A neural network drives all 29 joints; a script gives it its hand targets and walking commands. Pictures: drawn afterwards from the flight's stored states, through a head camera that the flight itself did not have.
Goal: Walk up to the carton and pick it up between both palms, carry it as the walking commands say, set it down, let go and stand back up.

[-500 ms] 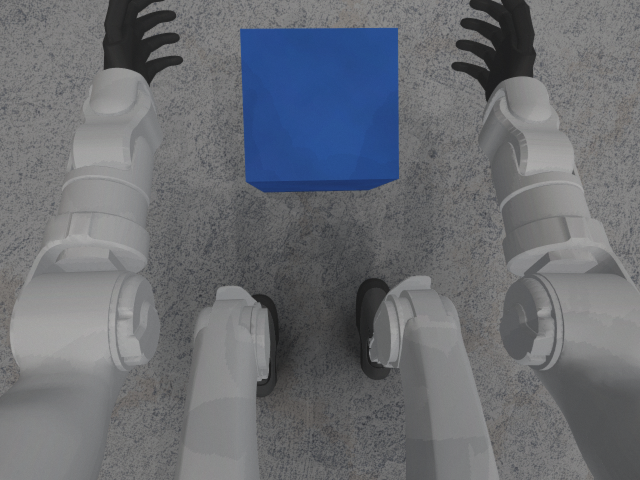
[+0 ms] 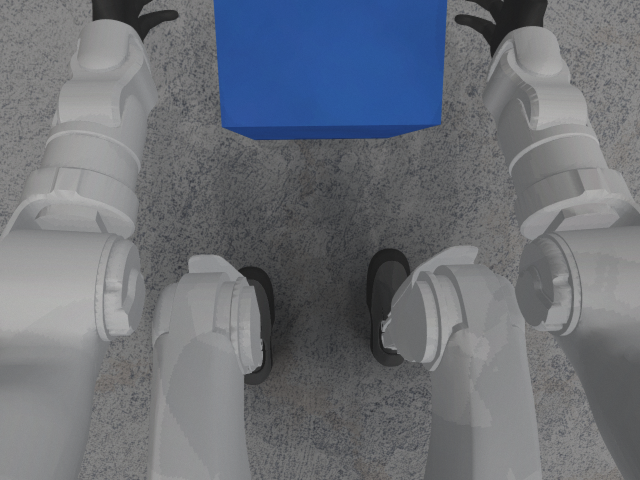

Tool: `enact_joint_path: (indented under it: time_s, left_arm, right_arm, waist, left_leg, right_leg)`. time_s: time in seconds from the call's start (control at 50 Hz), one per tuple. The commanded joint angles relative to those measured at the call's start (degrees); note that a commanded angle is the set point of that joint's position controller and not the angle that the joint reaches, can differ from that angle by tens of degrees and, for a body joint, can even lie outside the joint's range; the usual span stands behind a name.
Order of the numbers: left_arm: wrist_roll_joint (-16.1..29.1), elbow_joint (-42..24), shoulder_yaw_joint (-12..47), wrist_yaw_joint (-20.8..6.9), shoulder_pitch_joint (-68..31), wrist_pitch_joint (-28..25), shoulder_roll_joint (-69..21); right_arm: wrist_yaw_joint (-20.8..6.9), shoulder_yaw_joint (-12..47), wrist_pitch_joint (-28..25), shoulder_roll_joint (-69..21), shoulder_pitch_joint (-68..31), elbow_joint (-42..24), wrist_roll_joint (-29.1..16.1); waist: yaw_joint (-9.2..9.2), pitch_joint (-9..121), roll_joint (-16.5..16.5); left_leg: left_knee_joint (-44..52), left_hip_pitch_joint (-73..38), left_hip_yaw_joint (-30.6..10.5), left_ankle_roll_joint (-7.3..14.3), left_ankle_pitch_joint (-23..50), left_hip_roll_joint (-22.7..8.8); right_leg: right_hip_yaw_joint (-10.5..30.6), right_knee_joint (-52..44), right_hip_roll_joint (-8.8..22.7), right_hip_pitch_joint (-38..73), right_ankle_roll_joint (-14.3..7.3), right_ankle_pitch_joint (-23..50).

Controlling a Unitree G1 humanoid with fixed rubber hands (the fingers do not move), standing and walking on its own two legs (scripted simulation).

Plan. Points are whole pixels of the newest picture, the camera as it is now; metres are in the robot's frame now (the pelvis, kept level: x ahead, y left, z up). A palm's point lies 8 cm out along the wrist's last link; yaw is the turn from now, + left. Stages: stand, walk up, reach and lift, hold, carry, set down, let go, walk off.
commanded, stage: reach and lift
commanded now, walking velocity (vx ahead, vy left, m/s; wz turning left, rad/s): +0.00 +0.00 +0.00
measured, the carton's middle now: (324, 48) +0.54 -0.01 -0.28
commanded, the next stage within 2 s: none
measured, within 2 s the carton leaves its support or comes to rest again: leaves its support in 1.76 s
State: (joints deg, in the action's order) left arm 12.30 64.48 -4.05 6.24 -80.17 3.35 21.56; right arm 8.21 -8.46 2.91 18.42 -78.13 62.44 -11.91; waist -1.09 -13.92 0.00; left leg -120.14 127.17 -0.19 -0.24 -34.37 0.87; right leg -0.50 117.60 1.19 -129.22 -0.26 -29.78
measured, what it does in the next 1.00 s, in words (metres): stands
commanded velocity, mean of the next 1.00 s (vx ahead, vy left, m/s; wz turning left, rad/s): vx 0.00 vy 0.00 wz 0.00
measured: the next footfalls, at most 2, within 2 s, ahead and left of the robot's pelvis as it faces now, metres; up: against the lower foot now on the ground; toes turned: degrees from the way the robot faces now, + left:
none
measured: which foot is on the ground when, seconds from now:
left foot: down 0.00-1.00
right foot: down 0.00-1.00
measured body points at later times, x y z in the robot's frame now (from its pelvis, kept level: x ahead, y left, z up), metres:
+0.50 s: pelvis -0.01 +0.00 -0.03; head +0.37 +0.00 +0.21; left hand +0.56 +0.18 -0.21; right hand +0.54 -0.19 -0.21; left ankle +0.10 +0.12 -0.37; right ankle +0.12 -0.12 -0.37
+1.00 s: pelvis -0.01 +0.00 -0.03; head +0.37 +0.00 +0.21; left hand +0.56 +0.14 -0.22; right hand +0.55 -0.17 -0.22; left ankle +0.10 +0.12 -0.37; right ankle +0.12 -0.12 -0.37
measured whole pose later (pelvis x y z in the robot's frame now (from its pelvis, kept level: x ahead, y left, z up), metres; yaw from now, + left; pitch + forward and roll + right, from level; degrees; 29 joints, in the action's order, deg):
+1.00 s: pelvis -0.01 +0.00 -0.03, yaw -1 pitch +37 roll +0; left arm 13.7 68.6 0.0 8.1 -87.8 1.3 18.6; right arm 9.4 -3.0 0.5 17.6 -86.6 68.1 -15.1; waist -0.8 -22.5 0.3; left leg -125.5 128.5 0.1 0.0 -34.2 0.3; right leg -0.1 122.5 0.4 -130.8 0.2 -28.8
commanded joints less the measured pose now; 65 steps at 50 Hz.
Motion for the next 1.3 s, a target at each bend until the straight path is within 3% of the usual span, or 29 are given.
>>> enact_joint_path:
  time_s: [0.0,0.28,0.48,0.84,0.96,1.1,1.2,1.28]
  left_arm:
    - [1.02,-4.57,0.41,0.02,-15.48,-1.63,6.97]
    - [4.06,-4.84,4.01,1.08,-20.85,-1.94,8.62]
    - [3.0,-1.31,3.05,0.36,-19.27,-1.85,6.28]
    - [1.69,-1.23,3.52,1.05,-22.37,-2.69,2.78]
    - [1.23,-1.56,4.48,1.09,-23.34,-3.11,-1.11]
    - [1.38,-2.04,7.48,-1.66,-27.19,-3.31,-13.0]
    - [-1.19,-4.18,10.21,-9.17,-35.27,-1.1,-40.04]
    - [-4.03,-6.79,8.11,-13.85,-36.7,1.62,-50.15]
  right_arm:
    - [-0.03,0.45,-1.65,6.79,-14.93,-4.17,-1.02]
    - [0.35,3.89,-2.35,9.26,-20.06,-1.9,-5.01]
    - [-0.34,2.4,-2.67,8.47,-19.19,0.5,-3.46]
    - [1.01,3.73,-3.31,3.83,-22.4,0.47,-2.07]
    - [0.62,6.9,-3.32,-1.41,-24.05,0.07,-3.33]
    - [-1.84,9.61,-3.11,-12.98,-28.11,-0.38,-3.08]
    - [-9.1,12.38,-1.15,-39.88,-37.58,-3.66,-0.74]
    - [-13.7,11.49,2.0,-50.32,-38.86,-5.36,1.97]
  waist:
    - [-0.27,67.93,-0.96]
    - [-0.22,70.62,-1.78]
    - [-0.65,61.44,-1.38]
    - [-0.12,63.36,-0.85]
    - [1.68,62.34,-0.09]
    - [1.44,60.27,-0.12]
    - [1.73,57.44,0.16]
    - [1.85,54.51,0.84]
  left_leg:
    - [8.5,-28.94,0.76,-1.1,18.55,1.32]
    - [3.99,-33.08,0.9,-1.35,18.55,0.53]
    - [4.98,-28.47,0.31,-1.29,17.07,0.88]
    - [5.54,-28.38,0.82,-1.17,17.0,1.98]
    - [5.86,-28.05,1.1,-0.81,17.15,2.43]
    - [5.85,-27.23,1.1,-0.48,16.87,3.26]
    - [4.63,-25.15,1.55,0.07,15.48,4.94]
    - [3.41,-22.64,2.51,0.76,13.92,5.49]
  right_leg:
    - [-0.08,-4.43,-2.16,40.39,1.62,20.31]
    - [-0.89,0.58,-1.85,40.64,1.51,19.4]
    - [-1.0,-0.46,-2.26,34.9,1.66,17.49]
    - [-0.84,-1.21,-3.76,38.16,1.92,18.26]
    - [-0.58,-1.48,-4.53,38.59,2.05,18.21]
    - [-0.61,-1.68,-5.22,37.98,1.62,17.7]
    - [-0.99,-0.56,-6.72,36.6,0.82,15.95]
    - [-1.77,0.89,-7.3,34.91,0.45,14.31]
